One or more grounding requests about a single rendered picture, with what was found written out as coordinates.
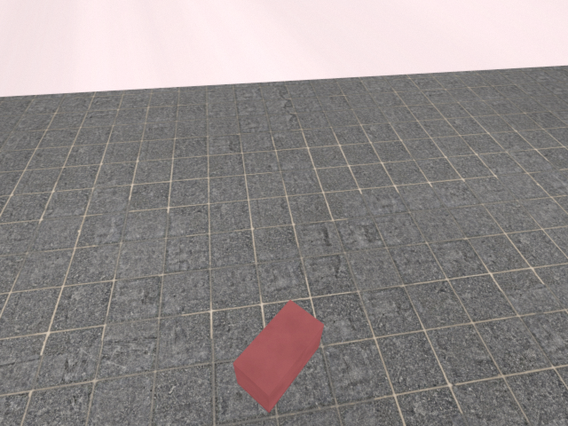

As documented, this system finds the carton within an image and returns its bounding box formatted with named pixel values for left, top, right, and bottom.
left=233, top=300, right=324, bottom=413

